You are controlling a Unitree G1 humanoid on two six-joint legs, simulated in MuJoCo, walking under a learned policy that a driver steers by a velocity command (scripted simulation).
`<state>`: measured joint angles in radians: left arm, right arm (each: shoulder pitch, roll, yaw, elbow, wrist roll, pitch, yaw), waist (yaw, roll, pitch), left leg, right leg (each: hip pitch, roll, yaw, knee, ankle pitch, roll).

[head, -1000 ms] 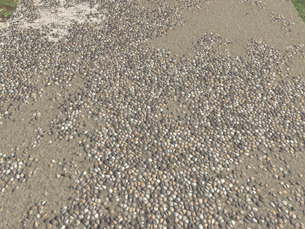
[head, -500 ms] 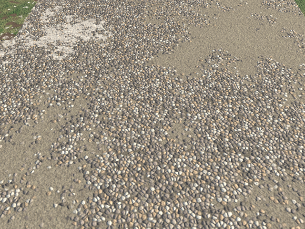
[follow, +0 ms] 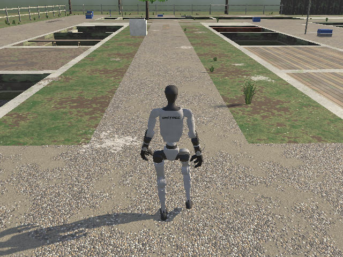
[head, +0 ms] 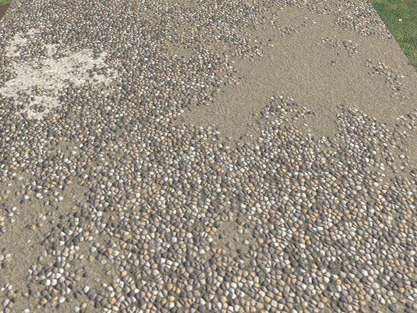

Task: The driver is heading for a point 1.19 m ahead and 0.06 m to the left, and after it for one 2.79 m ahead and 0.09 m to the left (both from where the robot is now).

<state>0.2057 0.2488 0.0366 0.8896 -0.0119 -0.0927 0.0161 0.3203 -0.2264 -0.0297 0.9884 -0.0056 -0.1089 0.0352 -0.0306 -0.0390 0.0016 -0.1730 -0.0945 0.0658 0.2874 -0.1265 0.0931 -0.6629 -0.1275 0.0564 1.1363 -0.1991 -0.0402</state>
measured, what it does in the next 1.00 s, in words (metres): walks ahead: right foot, then left foot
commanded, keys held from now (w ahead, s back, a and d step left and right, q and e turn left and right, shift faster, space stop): w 1.00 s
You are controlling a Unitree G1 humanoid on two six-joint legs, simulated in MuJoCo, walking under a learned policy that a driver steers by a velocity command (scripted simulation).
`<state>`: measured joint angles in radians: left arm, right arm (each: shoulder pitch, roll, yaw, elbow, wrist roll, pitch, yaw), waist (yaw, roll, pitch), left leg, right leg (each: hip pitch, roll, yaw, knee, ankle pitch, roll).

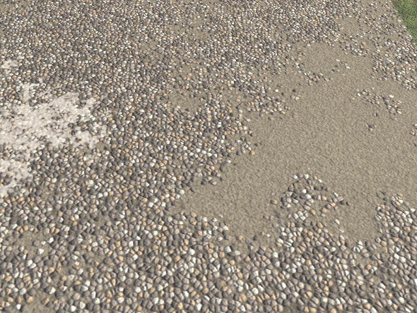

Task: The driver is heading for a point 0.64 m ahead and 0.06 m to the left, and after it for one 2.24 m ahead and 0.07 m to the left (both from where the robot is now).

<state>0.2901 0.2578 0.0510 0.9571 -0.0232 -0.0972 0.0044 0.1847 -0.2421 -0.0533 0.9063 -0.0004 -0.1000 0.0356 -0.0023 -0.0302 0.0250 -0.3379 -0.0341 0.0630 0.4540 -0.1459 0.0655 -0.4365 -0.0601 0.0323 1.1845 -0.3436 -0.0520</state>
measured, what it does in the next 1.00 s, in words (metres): walks ahead: right foot, then left foot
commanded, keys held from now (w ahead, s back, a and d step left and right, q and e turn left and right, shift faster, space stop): w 0.58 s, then w+q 0.42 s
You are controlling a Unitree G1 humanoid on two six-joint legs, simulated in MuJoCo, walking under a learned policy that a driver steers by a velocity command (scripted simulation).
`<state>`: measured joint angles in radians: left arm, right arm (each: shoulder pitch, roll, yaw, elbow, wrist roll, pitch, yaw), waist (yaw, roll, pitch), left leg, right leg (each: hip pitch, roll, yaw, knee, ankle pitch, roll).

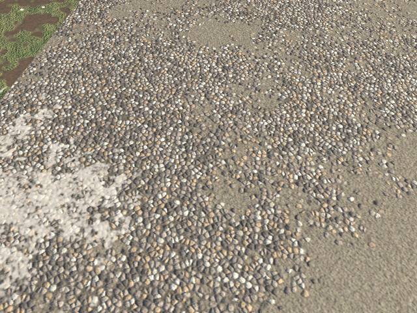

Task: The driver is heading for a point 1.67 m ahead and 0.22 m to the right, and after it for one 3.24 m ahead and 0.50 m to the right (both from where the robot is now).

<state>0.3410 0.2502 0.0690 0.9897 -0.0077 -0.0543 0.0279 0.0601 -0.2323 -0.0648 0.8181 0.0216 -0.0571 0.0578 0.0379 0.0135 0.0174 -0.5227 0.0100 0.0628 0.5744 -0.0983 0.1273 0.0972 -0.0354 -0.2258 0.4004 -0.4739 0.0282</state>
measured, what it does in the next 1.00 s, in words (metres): walks ahead: right foot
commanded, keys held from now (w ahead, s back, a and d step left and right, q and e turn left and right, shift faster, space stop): w+q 0.12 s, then w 0.76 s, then w+e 0.12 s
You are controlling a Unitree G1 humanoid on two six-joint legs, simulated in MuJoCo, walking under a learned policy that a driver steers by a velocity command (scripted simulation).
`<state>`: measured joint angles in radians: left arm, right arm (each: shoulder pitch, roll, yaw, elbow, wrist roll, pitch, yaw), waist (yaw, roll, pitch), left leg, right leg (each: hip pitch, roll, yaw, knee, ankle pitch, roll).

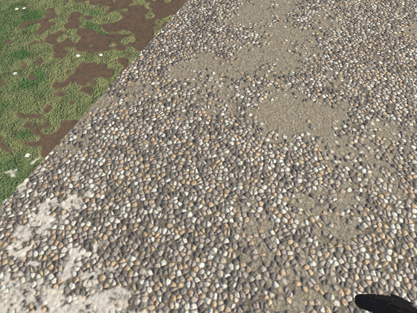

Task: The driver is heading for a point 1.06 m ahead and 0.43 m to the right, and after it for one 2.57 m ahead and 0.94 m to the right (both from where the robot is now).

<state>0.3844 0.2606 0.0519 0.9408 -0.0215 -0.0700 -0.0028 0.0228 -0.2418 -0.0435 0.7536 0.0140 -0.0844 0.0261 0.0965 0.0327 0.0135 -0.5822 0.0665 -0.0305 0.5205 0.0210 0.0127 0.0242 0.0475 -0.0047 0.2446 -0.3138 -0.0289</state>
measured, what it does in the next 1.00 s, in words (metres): walks ahead, turning right: left foot, then right foot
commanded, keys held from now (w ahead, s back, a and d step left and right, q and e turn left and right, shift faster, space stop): w+e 1.00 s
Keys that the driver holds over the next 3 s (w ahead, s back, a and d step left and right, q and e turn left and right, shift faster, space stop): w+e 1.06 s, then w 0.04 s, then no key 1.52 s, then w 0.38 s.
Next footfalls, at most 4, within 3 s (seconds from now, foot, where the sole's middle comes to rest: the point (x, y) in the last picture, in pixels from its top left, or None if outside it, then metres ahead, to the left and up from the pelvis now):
0.06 left None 0.21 0.14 -0.77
0.58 right None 0.43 -0.17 -0.77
1.08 left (277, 225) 0.79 -0.13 -0.77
1.48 right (352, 254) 0.70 -0.38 -0.77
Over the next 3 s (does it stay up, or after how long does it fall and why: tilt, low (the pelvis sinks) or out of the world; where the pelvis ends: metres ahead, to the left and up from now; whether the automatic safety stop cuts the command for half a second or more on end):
stays up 0.76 -0.31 0.00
